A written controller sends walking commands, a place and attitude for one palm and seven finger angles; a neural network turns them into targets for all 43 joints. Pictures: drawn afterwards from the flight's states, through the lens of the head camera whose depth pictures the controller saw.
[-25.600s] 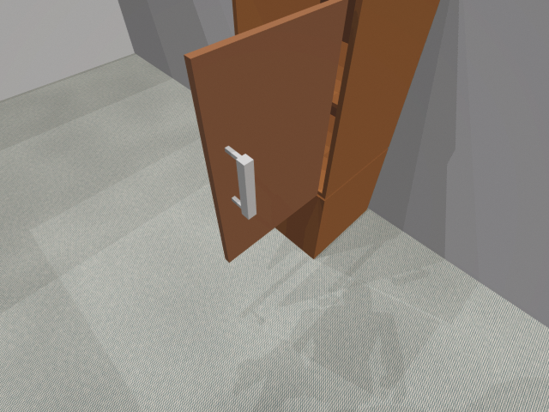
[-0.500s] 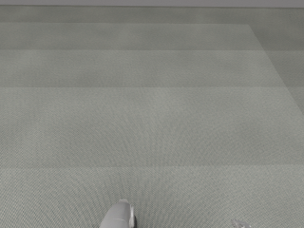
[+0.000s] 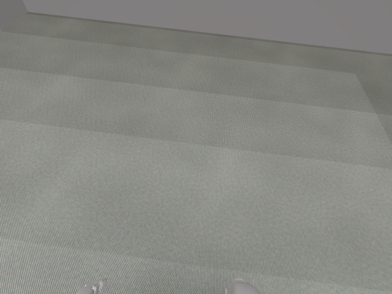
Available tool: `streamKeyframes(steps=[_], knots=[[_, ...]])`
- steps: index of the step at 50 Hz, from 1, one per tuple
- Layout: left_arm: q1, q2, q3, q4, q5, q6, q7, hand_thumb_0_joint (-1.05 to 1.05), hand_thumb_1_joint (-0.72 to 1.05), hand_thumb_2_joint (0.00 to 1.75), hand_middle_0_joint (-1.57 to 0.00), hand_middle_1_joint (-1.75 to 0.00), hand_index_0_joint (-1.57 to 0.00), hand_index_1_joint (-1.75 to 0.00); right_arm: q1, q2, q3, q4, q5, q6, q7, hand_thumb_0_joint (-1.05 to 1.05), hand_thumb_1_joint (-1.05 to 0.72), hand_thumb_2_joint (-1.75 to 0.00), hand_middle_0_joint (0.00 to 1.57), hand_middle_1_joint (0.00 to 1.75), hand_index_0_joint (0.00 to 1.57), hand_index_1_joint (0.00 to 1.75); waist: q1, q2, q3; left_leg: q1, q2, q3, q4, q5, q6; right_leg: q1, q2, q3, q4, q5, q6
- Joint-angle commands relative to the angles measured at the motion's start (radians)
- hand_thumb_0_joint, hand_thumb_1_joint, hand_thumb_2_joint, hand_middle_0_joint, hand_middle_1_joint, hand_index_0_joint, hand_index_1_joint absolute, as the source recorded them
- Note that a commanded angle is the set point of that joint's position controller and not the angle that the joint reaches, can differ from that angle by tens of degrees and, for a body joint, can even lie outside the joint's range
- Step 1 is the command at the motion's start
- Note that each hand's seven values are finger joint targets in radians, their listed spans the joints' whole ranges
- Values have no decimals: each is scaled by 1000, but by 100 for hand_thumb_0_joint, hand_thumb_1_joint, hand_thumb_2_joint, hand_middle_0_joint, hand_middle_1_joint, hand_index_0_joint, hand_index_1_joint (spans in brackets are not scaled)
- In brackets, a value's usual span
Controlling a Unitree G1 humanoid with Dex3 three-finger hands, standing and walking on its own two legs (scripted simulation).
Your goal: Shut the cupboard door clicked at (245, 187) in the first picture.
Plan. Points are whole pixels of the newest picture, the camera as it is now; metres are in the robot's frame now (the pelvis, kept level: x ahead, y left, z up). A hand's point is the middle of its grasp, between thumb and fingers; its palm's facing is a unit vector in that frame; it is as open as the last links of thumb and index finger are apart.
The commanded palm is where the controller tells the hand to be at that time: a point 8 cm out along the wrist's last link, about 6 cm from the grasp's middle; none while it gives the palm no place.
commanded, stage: turn to face it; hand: left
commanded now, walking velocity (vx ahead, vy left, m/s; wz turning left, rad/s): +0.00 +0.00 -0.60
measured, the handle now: out of the picture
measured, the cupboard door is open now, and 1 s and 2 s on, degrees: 68 68 68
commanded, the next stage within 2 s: none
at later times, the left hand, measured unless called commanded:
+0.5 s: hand (124, 266) +0.20 +0.18 -0.18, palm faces -0.20 -0.95 -0.23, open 7.4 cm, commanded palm none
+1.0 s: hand (170, 212) +0.34 +0.08 -0.16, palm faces -0.57 -0.77 -0.29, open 7.4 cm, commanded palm none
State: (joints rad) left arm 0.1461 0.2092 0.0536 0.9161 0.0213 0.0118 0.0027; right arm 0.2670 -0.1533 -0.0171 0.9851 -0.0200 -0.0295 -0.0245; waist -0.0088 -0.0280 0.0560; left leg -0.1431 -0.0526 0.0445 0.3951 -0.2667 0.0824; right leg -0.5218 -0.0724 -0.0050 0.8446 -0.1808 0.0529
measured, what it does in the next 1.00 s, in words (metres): walks ahead, turning right: right foot, then left foot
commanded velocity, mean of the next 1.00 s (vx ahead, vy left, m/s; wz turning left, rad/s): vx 0.00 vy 0.00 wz -0.60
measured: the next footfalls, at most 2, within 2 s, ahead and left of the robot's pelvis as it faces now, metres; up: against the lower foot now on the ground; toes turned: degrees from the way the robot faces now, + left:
right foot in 0.12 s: +0.10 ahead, -0.13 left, +0.00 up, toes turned -8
left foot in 0.52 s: +0.22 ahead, +0.11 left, +0.00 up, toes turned -18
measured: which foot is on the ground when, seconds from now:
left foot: down 0.00-0.14, up 0.16-0.50, down 0.52-0.90, up 0.92-1.00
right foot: up 0.00-0.10, down 0.12-0.52, up 0.54-0.88, down 0.90-1.00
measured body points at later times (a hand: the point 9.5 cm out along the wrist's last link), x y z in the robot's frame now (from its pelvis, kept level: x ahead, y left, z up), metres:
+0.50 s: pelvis +0.10 +0.00 -0.01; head +0.16 -0.01 +0.44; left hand +0.21 +0.23 -0.16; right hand +0.16 -0.28 -0.14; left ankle +0.17 +0.12 -0.73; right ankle +0.06 -0.12 -0.74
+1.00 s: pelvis +0.12 -0.02 -0.02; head +0.15 -0.07 +0.43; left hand +0.37 +0.12 -0.14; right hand -0.01 -0.28 -0.17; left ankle +0.17 +0.12 -0.69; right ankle +0.05 -0.10 -0.74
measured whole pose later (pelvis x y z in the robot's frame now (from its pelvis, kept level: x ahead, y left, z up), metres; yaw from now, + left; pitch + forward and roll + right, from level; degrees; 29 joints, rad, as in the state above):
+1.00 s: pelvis +0.12 -0.02 -0.02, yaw -36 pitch +1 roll +0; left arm 0.14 0.23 0.06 0.84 0.02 0.04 -0.02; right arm 0.21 -0.30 -0.06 0.91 -0.01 0.07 -0.03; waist -0.02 0.06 0.10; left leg -0.44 0.12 0.06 1.04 -0.52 -0.08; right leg -0.30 0.00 -0.04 0.62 -0.34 -0.02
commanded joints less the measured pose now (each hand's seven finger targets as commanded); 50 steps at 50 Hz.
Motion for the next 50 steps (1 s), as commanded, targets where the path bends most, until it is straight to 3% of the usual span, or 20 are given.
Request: streamKeyframes(steps=[1, 5, 6, 7, 8, 11, 14, 21, 24, 25, 26, 27, 33, 40, 43, 44, 45, 46, 47, 50], knots=[[32, 37, 6, -31, 0, 6, -1, 0, 90, 90, -20, -30, -20, -30, 53, -150, -38, -10, -7, 0, -19, 0, -90, -90, 20, 30, 20, 30, -7, 165, 5, 32, 318, -67, -13, 701, 64, 116, 30, -32, -113, -61, -36], [158, 76, 29, -15, 5, -5, -8, 0, 90, 90, -20, -30, -20, -30, 26, -167, -46, -20, 6, 14, -23, 0, -90, -90, 20, 30, 20, 30, 58, 64, -51, -7, 272, -6, 240, 620, -5, 349, 49, -27, -344, 181, -70], [244, 137, 45, 6, 11, -19, 0, 0, 90, 90, -20, -30, -20, -30, 22, -145, -50, -38, 16, 11, -20, 0, -90, -90, 20, 30, 20, 30, 79, -69, -134, -169, 172, 50, 466, 390, -62, 535, -107, 194, -353, 575, -157], [313, 193, 55, 28, 4, -27, 11, 0, 90, 90, -20, -30, -20, -30, -9, -115, -46, -70, 22, 12, -16, 0, -90, -90, 20, 30, 20, 30, 98, -208, -184, -367, 24, 87, 725, -337, -122, 655, -318, 440, -427, 930, -315], [286, 182, 57, 21, -4, -25, 23, 0, 90, 90, -20, -30, -20, -30, -40, -123, -42, -80, 16, 21, -23, 0, -90, -90, 20, 30, 20, 30, 89, -174, -193, -429, 50, -60, 808, -388, -123, 646, -316, 475, -437, 944, -359], [143, 128, 53, -23, -6, -15, 35, 0, 90, 90, -20, -30, -20, -30, -86, -113, -40, -82, 11, 35, -13, 0, -90, -90, 20, 30, 20, 30, 35, -12, -151, -438, 112, -85, 798, -228, -137, 528, -203, 313, -443, 706, -302], [110, 130, 54, -33, -1, -19, 27, 0, 90, 90, -20, -30, -20, -30, -71, -96, -39, -88, 5, 53, -5, 0, -90, -90, 20, 30, 20, 30, 9, -49, -144, -391, 106, -60, 690, -161, -154, 445, -147, 254, -454, 639, -257], [92, 181, 78, -55, 8, 0, 11, 0, 90, 90, -20, -30, -20, -30, -132, -113, -44, -150, 15, 44, -5, 0, -90, -90, 20, 30, 20, 30, 22, -119, -126, -277, 72, -34, 378, -129, -155, 378, -110, 324, -409, 534, -233], [40, 179, 77, -78, -2, 13, 6, 0, 90, 90, -20, -30, -20, -30, -46, -149, -48, -140, 16, 32, -12, 0, -90, -90, 20, 30, 20, 30, -30, -119, -124, -23, 63, -33, 95, 66, -147, 211, -46, 319, -332, 349, -153], [51, 131, 69, -92, -8, 17, 5, 0, 90, 90, -20, -30, -20, -30, -15, -203, -58, -140, 9, 21, -12, 0, -90, -90, 20, 30, 20, 30, -34, 41, -143, 88, 193, -152, -27, 140, -115, 107, 43, 258, -235, 131, -106], [87, 88, 57, -109, -17, 20, -5, 0, 90, 90, -20, -30, -20, -30, 12, -309, -73, -151, -8, 17, -14, 0, -90, -90, 20, 30, 20, 30, -33, 327, -160, 164, 449, -387, -63, 341, 2, -34, 159, 105, -20, -351, -49], [79, 111, 55, -127, -8, 13, -9, 0, 90, 90, -20, -30, -20, -30, 25, -324, -72, -170, -12, 26, -15, 0, -90, -90, 20, 30, 20, 30, -41, 256, -146, 69, 550, -435, -65, 370, 95, -14, 121, 52, 172, -488, -35], [38, 112, 57, -123, -5, 46, -43, 0, 90, 90, -20, -30, -20, -30, -95, -255, -49, -204, -15, 29, -16, 0, -90, -90, 20, 30, 20, 30, 10, 213, -89, 5, 385, -102, -43, 407, 51, -8, 38, -9, 271, -305, 7], [-24, 101, 42, -153, -2, 42, -51, 0, 90, 90, -20, -30, -20, -30, -49, -292, -72, -173, -14, 39, -1, 0, -90, -90, 20, 30, 20, 30, -20, 263, -94, 15, 414, -4, 3, 365, 37, 123, 58, -95, -52, -266, -12], [52, 123, 47, -129, -2, 29, -48, 0, 90, 90, -20, -30, -20, -30, -75, -304, -79, -171, -7, 46, 5, 0, -90, -90, 20, 30, 20, 30, 29, 213, -116, -63, 379, 70, 146, 282, -36, 317, 80, -121, -317, -54, -38], [111, 179, 57, -110, 3, 20, -42, 0, 90, 90, -20, -30, -20, -30, -72, -280, -78, -178, 0, 46, 10, 0, -90, -90, 20, 30, 20, 30, 56, 96, -136, -170, 331, 106, 279, 162, -88, 459, 14, -34, -425, 48, -69], [148, 292, 77, -104, 12, 5, -25, 0, 90, 90, -20, -30, -20, -30, -80, -188, -57, -216, 6, 49, 16, 0, -90, -90, 20, 30, 20, 30, 79, -238, -131, -444, 179, 171, 522, -296, -158, 605, -249, 328, -512, 290, -174], [195, 327, 75, -91, -4, 9, -12, 0, 90, 90, -20, -30, -20, -30, -134, -204, -49, -242, 7, 60, 7, 0, -90, -90, 20, 30, 20, 30, 113, -208, -124, -477, 147, 35, 697, -391, -157, 503, -347, 395, -507, 450, -268], [158, 310, 83, -98, 0, 11, 1, 0, 90, 90, -20, -30, -20, -30, -155, -194, -50, -241, 8, 61, -4, 0, -90, -90, 20, 30, 20, 30, 86, -221, -110, -543, 151, -38, 781, -351, -154, 504, -302, 409, -502, 451, -285], [19, 218, 58, -127, -3, 12, 9, 0, 90, 90, -20, -30, -20, -30, -106, -211, -50, -186, 6, 54, 0, 0, -90, -90, 20, 30, 20, 30, 19, -141, -127, -470, 175, -52, 761, -180, -171, 452, -183, 240, -445, 440, -243]])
